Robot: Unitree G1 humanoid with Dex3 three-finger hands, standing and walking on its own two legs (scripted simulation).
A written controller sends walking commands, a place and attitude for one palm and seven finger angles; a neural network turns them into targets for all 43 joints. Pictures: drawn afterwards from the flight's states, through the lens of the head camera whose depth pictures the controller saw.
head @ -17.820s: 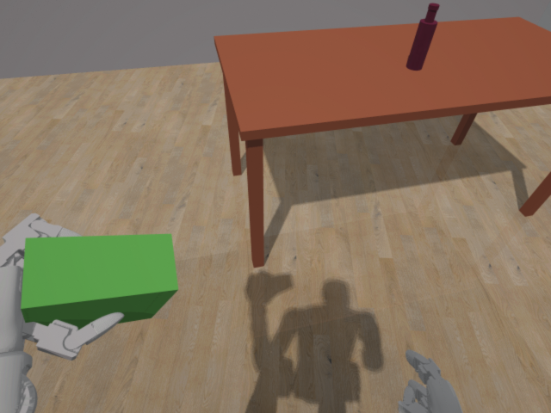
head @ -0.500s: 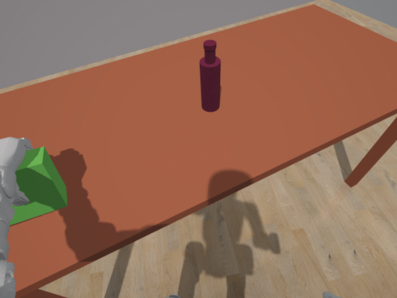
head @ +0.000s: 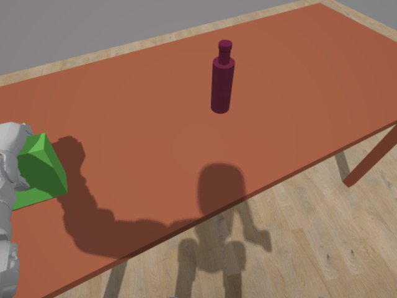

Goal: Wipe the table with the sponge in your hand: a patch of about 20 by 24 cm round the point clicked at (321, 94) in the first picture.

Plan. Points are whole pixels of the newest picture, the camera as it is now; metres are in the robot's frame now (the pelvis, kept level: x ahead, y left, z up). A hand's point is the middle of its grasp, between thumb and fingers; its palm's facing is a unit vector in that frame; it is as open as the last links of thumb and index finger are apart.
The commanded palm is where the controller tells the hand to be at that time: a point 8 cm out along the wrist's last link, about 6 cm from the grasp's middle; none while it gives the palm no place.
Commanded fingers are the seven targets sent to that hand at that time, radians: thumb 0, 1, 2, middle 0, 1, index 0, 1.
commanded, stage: slide across to the middle lane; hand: left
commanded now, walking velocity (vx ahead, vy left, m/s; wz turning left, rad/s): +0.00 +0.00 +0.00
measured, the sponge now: (27, 180) +0.34 +0.40 +0.01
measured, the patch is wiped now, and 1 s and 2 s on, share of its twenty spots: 0.20 0.25 0.55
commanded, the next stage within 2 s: wipe back along the middle lane in 0.58 s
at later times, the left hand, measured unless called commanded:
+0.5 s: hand (30, 153) +0.38 +0.37 +0.07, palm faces -0.07 +0.00 -1.00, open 10.4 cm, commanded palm +0.36 +0.34 +0.12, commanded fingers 0.00 0.10 1.30 -1.20 -1.60 -1.20 -1.60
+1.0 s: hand (53, 154) +0.38 +0.33 +0.07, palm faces -0.05 -0.02 -1.00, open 10.4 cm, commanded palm +0.34 +0.30 +0.11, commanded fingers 0.00 0.10 1.30 -1.20 -1.60 -1.20 -1.60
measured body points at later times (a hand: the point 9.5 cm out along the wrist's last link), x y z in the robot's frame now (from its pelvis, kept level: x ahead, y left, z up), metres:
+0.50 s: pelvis +0.02 +0.03 +0.01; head +0.05 +0.02 +0.46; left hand +0.37 +0.37 +0.13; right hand +0.19 -0.20 -0.11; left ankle +0.03 +0.10 -0.72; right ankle +0.01 -0.11 -0.72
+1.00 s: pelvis +0.04 +0.00 +0.02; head +0.06 -0.02 +0.47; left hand +0.37 +0.32 +0.12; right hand +0.19 -0.25 -0.11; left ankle +0.03 +0.10 -0.72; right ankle +0.01 -0.11 -0.72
